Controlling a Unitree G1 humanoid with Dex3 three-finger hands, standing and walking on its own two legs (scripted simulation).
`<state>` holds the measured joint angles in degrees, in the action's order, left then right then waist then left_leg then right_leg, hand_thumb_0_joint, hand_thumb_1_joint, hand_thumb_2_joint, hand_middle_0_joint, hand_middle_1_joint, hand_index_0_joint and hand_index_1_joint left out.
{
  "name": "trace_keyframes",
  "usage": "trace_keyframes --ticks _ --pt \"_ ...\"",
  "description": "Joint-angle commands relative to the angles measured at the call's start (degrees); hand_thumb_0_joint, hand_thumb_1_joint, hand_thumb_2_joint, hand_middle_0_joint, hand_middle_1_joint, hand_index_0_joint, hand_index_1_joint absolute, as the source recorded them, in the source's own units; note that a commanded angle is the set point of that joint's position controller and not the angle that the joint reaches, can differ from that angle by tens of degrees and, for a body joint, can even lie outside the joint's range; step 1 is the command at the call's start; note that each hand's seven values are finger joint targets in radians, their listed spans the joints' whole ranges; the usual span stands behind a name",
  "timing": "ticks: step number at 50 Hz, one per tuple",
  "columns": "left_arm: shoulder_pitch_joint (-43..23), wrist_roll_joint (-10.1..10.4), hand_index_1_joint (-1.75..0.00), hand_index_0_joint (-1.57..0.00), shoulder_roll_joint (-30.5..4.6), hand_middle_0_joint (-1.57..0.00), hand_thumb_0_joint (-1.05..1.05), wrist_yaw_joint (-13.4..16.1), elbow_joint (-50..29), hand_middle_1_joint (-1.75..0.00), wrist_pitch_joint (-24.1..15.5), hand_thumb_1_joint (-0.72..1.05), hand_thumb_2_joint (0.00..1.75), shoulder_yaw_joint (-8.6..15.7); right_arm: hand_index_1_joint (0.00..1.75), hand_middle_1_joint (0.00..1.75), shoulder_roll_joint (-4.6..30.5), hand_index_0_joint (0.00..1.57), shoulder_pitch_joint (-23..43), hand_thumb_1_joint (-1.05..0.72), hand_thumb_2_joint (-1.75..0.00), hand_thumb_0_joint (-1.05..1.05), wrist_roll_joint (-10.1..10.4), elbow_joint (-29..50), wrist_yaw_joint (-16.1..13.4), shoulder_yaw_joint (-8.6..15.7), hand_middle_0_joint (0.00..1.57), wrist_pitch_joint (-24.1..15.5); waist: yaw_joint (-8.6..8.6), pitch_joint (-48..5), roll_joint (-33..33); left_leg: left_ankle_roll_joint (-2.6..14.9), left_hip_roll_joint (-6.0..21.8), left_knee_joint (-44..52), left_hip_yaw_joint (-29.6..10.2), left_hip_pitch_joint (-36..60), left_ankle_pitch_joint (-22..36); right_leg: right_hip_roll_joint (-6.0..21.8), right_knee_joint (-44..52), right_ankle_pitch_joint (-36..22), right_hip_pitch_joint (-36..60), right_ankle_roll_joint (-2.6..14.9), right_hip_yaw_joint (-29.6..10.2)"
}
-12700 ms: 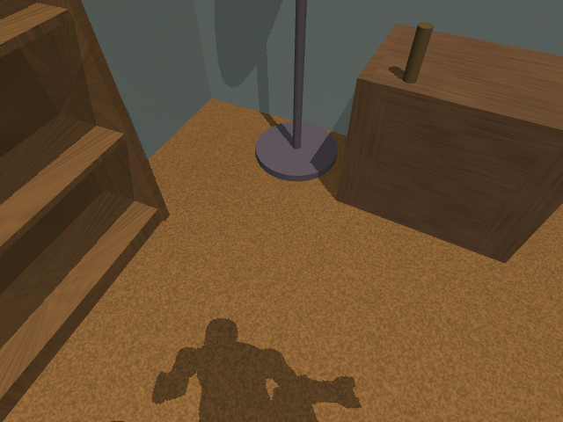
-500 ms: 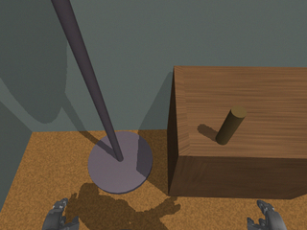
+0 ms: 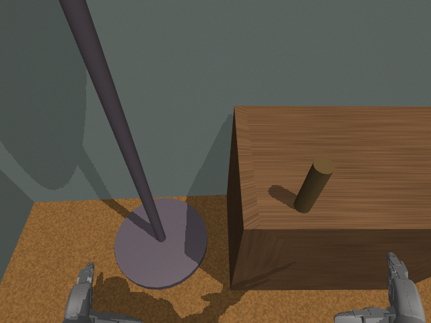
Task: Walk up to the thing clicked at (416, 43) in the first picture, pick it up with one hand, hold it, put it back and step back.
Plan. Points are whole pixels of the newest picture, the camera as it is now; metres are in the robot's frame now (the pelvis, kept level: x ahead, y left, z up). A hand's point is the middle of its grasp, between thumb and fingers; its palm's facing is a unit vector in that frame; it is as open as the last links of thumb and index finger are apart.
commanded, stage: rise first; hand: right
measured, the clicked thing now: (311, 187) +0.41 -0.21 -0.06
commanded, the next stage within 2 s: go down in 0.74 s
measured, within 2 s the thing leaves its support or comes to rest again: neither
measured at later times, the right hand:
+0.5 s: hand (374, 286) +0.18 -0.26 -0.03, palm faces +0.27 +0.90 -0.35, open 17.3 cm
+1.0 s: hand (387, 280) +0.19 -0.27 +0.00, palm faces +0.34 +0.88 -0.32, open 17.0 cm
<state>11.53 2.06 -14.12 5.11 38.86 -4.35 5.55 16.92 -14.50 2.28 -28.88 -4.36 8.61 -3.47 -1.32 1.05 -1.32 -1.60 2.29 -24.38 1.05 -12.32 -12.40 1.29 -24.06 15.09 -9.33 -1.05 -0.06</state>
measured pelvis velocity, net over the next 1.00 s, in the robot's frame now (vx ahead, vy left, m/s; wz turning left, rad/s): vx -0.01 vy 0.00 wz -0.01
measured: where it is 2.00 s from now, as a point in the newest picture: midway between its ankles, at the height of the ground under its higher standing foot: outside the picture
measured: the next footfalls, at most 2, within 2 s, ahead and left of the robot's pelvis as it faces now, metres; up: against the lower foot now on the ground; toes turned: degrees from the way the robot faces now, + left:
none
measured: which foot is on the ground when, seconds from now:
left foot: down 0.00-1.00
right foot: down 0.00-1.00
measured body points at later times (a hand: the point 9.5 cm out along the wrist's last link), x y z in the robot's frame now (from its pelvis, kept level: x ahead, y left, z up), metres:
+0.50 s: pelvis +0.01 +0.00 +0.00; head +0.01 +0.01 +0.45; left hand +0.16 +0.27 -0.09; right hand +0.16 -0.31 -0.01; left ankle +0.00 +0.14 -0.74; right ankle -0.03 -0.13 -0.74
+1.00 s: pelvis -0.01 +0.00 +0.00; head -0.01 +0.01 +0.45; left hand +0.15 +0.26 -0.09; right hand +0.16 -0.31 +0.02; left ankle +0.00 +0.14 -0.74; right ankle -0.03 -0.13 -0.74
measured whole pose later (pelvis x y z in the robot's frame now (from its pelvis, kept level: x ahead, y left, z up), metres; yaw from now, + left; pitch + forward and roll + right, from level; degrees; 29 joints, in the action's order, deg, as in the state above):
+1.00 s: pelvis -0.01 +0.00 +0.00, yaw -1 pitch -2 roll +0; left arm 13.0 0.5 -12.8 2.9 36.8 -5.6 6.1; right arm 15.7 -17.5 2.8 -15.6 -2.2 14.8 -8.6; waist -1.4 0.8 -1.3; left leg -1.5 2.5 -25.1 1.6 -10.9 -12.4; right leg 1.2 -24.8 14.9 -8.1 -1.1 -0.6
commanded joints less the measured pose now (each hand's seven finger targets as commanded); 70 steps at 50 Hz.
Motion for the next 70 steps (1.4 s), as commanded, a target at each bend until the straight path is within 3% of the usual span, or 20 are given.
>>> trace_keyframes --ticks 1,24,30,31,32,35,36,37,39,40,41,42,43,46,47,48,51,57,61,70 --pt "-2.23 -0.44 -0.06 -0.06 -7.4 -0.06 0.0 0.54 -9.94 -0.07 -2.63 -0.53 0.06 2.08 0.06 0.06 10.76 0.05 1.61 0.52 -0.06 0.0 -0.28 11.77 -0.89 5.34 0.05 -3.56 0.03 -7.61 0.23 1.32 -1.68 2.38 2.69 5.99 12.16 -1.48 3.26 -14.75 0.47 1.2 2.29" --pt "-1.57 -0.66 -0.07 -0.06 -10.03 -0.06 0.0 -0.52 -10.63 -0.07 -2.9 -0.54 0.07 6.06 0.06 0.06 11.41 0.05 -1.92 0.52 -0.06 0.0 0.09 22.96 0.12 8.19 0.05 -4.54 -0.22 -5.99 -0.69 1.5 -1.84 2.95 3.18 7.18 13.05 -1.14 4.06 -16.44 1.97 0.87 2.03" --pt "-5.0 -2.04 -0.07 -0.06 -4.96 -0.06 0.0 -1.96 -9.18 -0.07 -3.16 -0.56 0.09 1.79 0.06 0.06 4.64 0.05 0.8 0.46 -0.07 0.0 0.68 33.78 1.21 5.64 0.05 -6.28 -0.07 -7.5 -2.7 1.42 -2.01 1.92 2.63 5.62 13.52 -1.23 2.47 -15.81 1.02 1.17 1.38" --pt "-3.67 -0.52 -0.05 -0.08 -8.88 -0.06 0.0 -0.94 -9.85 -0.06 -3.12 -0.5 0.01 5.35 0.06 0.06 12.54 0.04 -5.06 0.41 -0.09 0.0 -0.11 19.25 0.28 10.04 0.04 -4.75 -0.29 -4.22 1.76 1.33 -1.77 3.26 3.13 6.98 12.6 -1.2 3.54 -15.6 0.97 1.35 1.93" --pt "-4.71 -2.0 -0.08 -0.05 -4.15 -0.06 0.0 -2.05 -7.66 -0.06 -2.88 -0.57 0.09 1.45 0.06 0.06 5.46 0.05 -2.95 0.44 -0.07 0.0 0.0 30.66 1.3 6.75 0.05 -6.07 -0.67 -6.06 -1.88 1.28 -1.79 2.22 2.62 5.26 12.63 -1.54 2.51 -14.74 0.05 1.35 1.35" --pt "-4.18 -0.59 -0.05 -0.08 -8.18 -0.07 0.0 -1.05 -9.86 -0.06 -2.84 -0.5 0.01 4.84 0.06 0.06 13.52 0.04 -3.12 0.4 -0.1 0.0 -0.2 19.63 0.55 11.12 0.03 -5.63 0.51 -4.4 2.52 0.9 -1.29 3.53 2.66 6.48 11.78 -1.67 3.06 -14.23 0.87 1.66 2.2" --pt "-5.66 -2.39 -0.08 -0.05 -4.97 -0.06 0.0 -2.08 -7.17 -0.07 -2.73 -0.57 0.09 1.79 0.06 0.06 6.2 0.05 2.61 0.45 -0.07 0.0 0.78 33.85 1.6 8.24 0.05 -7.6 -0.58 -6.81 -1.07 1.05 -1.64 2.2 2.33 4.74 11.04 -1.64 2.13 -12.72 -0.43 1.56 1.31" --pt "-4.05 -0.7 -0.04 -0.08 -10.07 -0.07 0.0 -0.78 -8.91 -0.06 -2.76 -0.5 0.01 6.08 0.06 0.06 14.02 0.04 -3.21 0.4 -0.1 0.0 -0.16 17.0 0.56 11.92 0.04 -5.59 0.72 -3.36 3.24 1.03 -1.52 3.5 2.83 5.91 10.78 -1.49 3.5 -13.24 0.4 1.67 1.94" --pt "-4.86 -0.8 -0.05 -0.08 -10.77 -0.07 0.0 -0.68 -10.25 -0.06 -3.04 -0.5 0.01 6.45 0.06 0.06 13.97 0.04 -1.17 0.41 -0.09 0.0 0.02 18.2 0.76 11.66 0.04 -6.36 0.98 -3.74 2.92 0.96 -1.47 3.52 2.74 5.33 9.42 -1.74 3.45 -11.62 0.85 1.73 2.02" --pt "-5.14 -2.53 -0.08 -0.06 -6.16 -0.06 0.0 -1.76 -8.32 -0.07 -3.11 -0.57 0.09 2.87 0.06 0.06 6.38 0.06 4.35 0.44 -0.07 0.0 0.94 33.17 1.75 9.26 0.05 -8.61 -0.16 -6.23 0.19 1.05 -1.74 2.41 2.51 3.88 8.02 -1.65 2.6 -9.61 -0.49 1.71 1.16" --pt "-2.93 -0.87 -0.04 -0.08 -10.65 -0.06 0.0 -0.51 -9.22 -0.06 -3.14 -0.5 0.01 6.95 0.06 0.06 13.2 0.04 -2.49 0.42 -0.09 0.0 -0.19 15.38 0.79 11.63 0.03 -6.31 1.41 -2.6 2.94 1.13 -1.52 3.63 3.05 4.73 7.81 -1.56 3.94 -10.33 0.42 1.72 1.78" --pt "-4.52 -2.5 -0.07 -0.06 -5.51 -0.06 0.0 -1.82 -9.33 -0.06 -3.31 -0.57 0.09 2.65 0.06 0.06 5.96 0.05 5.73 0.45 -0.07 0.0 1.0 34.22 1.78 9.19 0.05 -9.0 0.13 -7.03 -1.08 1.19 -1.78 2.35 2.61 3.67 7.93 -1.6 2.91 -9.67 0.05 1.56 1.03" --pt "-3.58 -0.7 -0.04 -0.08 -9.18 -0.06 0.0 -0.73 -10.69 -0.06 -3.51 -0.5 0.01 5.64 0.06 0.06 13.34 0.04 -1.12 0.4 -0.09 0.0 -0.19 15.34 0.87 11.84 0.04 -6.91 0.98 -2.76 3.19 1.19 -1.55 3.56 3.1 4.61 7.29 -1.58 3.94 -10.03 0.61 1.66 1.8" --pt "-4.27 -2.43 -0.07 -0.06 -4.12 -0.06 0.0 -2.16 -10.25 -0.06 -3.74 -0.57 0.08 1.37 0.06 0.06 5.12 0.05 6.58 0.45 -0.07 0.0 1.03 32.35 1.77 9.15 0.05 -9.88 -0.15 -6.27 -1.2 1.43 -2.05 2.17 2.94 3.34 6.28 -1.28 3.5 -8.23 -1.01 1.33 0.85" --pt "-2.0 -0.59 -0.04 -0.08 -7.68 -0.06 0.0 -1.08 -11.72 -0.06 -3.85 -0.5 0.01 4.47 0.06 0.06 13.0 0.04 -0.83 0.41 -0.09 0.0 -0.25 14.59 1.07 11.51 0.04 -7.72 0.84 -2.17 1.9 1.43 -1.65 3.49 3.32 4.57 6.03 -1.5 4.4 -8.98 -0.26 1.4 1.69" --pt "-3.75 -2.27 -0.05 -0.06 -3.44 -0.05 0.0 -2.37 -10.08 -0.05 -3.74 -0.53 0.04 0.69 0.05 0.05 5.16 0.05 6.46 0.49 -0.06 0.0 1.12 31.12 1.9 9.22 0.04 -10.33 -0.17 -5.1 -0.17 1.26 -1.88 2.61 2.78 2.85 5.26 -1.56 3.38 -7.17 -1.62 1.52 1.12" --pt "-4.14 -2.04 -0.05 -0.06 -7.69 -0.06 0.0 -1.74 -8.82 -0.05 -4.04 -0.53 0.04 4.83 0.06 0.06 11.28 0.05 5.25 0.52 -0.07 0.0 0.89 19.55 2.27 14.46 0.03 -10.35 1.51 -3.45 0.8 1.2 -1.84 2.17 2.53 1.65 4.9 -1.69 2.66 -6.61 -2.81 1.58 0.87" --pt "-6.99 -1.89 -0.04 -0.06 -10.82 -0.05 0.0 -0.33 -9.27 -0.05 -4.92 -0.53 0.03 6.52 0.06 0.06 19.73 0.05 23.98 0.56 -0.05 0.0 4.47 16.12 6.46 20.37 0.03 -15.21 2.58 -8.15 1.22 0.79 -1.18 0.65 1.05 -0.1 2.77 -1.93 -0.52 -3.26 -4.46 2.11 0.17" --pt "-4.87 -1.09 -0.05 -0.06 -2.39 -0.05 0.0 -0.24 -4.64 -0.05 -5.46 -0.53 0.03 -1.72 0.05 0.05 18.54 0.05 25.37 0.55 -0.05 0.0 6.82 5.19 12.89 18.65 0.04 -16.71 2.02 -8.61 -1.88 0.97 -0.71 -2.45 0.1 -1.72 5.32 -1.97 -3.74 -5.65 -7.29 1.89 -0.09" --pt "-2.45 -0.57 -0.05 -0.06 -10.0 -0.06 0.0 2.08 -9.99 -0.06 -6.12 -0.53 0.02 1.43 0.05 0.05 27.7 0.05 32.5 0.52 -0.05 0.0 12.14 -7.89 23.78 24.25 0.04 -16.91 2.4 -13.79 0.57 1.14 -1.38 -5.99 1.53 -3.54 7.8 -1.26 -6.87 -8.64 -10.41 1.59 -0.8"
